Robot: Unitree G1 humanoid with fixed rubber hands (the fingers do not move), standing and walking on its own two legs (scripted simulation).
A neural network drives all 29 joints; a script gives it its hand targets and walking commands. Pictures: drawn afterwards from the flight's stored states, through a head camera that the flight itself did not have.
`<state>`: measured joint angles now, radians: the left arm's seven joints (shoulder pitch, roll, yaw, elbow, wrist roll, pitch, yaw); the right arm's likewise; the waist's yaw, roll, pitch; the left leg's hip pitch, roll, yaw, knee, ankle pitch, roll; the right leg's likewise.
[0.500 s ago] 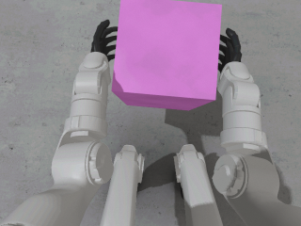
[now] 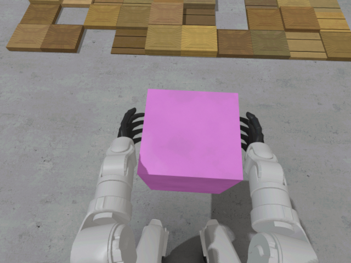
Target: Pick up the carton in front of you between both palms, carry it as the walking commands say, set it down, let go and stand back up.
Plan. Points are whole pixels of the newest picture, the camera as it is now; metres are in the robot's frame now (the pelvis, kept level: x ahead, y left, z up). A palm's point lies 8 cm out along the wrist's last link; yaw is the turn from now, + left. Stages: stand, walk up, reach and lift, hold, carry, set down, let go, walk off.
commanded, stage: reach and lift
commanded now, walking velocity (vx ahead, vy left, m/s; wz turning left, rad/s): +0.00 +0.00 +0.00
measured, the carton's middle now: (188, 148) +0.42 -0.01 -0.11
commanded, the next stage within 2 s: hold in 1.62 s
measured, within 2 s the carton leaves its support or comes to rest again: neither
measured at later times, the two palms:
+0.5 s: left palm (101, 135) +0.35 +0.14 +0.11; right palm (284, 137) +0.35 -0.15 +0.11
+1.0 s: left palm (88, 135) +0.34 +0.15 +0.16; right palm (300, 135) +0.34 -0.15 +0.16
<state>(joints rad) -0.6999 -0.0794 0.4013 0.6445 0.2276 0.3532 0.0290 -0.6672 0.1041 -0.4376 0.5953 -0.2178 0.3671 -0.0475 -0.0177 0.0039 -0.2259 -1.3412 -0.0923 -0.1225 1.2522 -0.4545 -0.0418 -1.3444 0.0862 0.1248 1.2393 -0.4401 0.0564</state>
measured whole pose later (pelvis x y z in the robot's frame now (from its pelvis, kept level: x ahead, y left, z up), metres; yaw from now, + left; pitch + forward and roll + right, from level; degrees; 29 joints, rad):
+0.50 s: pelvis +0.05 +0.00 +0.12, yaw +0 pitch +8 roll +0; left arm -0.30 -0.15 0.29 0.46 0.23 0.45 0.02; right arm -0.29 0.15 -0.29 0.44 -0.22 0.46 -0.03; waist 0.00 0.00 -0.14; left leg -0.47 -0.05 -0.15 0.62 -0.29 -0.02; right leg -0.48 0.05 0.14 0.62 -0.28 0.02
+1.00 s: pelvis +0.04 +0.00 +0.13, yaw +0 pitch -3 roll +0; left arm -0.34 -0.17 0.31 0.39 0.31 0.61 -0.01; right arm -0.34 0.17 -0.31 0.39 -0.30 0.62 0.00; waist 0.00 0.00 0.00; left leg -0.18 -0.04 -0.15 0.47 -0.22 -0.02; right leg -0.19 0.04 0.14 0.47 -0.21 0.02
